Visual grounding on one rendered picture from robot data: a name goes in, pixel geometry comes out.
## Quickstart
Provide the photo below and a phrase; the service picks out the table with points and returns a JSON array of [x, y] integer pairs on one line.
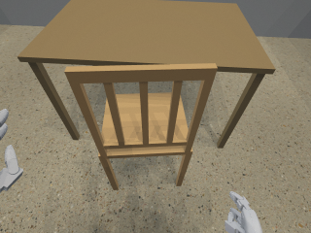
[[149, 32]]

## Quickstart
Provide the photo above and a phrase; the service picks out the robot right hand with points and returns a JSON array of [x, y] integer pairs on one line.
[[247, 220]]

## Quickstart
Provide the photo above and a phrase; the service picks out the robot left hand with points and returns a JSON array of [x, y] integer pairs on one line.
[[10, 174]]

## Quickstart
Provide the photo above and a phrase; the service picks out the chair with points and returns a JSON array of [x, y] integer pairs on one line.
[[143, 124]]

